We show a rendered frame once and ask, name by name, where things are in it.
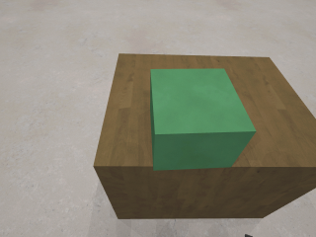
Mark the carton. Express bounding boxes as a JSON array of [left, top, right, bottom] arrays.
[[150, 68, 256, 171]]

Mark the pedestal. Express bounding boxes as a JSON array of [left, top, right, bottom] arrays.
[[93, 53, 316, 219]]

